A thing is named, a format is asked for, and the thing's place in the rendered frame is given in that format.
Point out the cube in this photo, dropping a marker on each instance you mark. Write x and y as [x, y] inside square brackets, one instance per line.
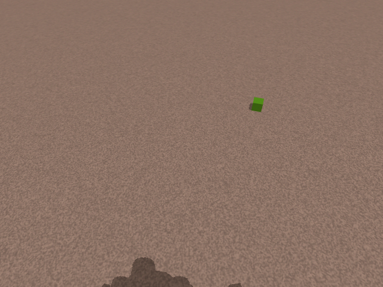
[257, 104]

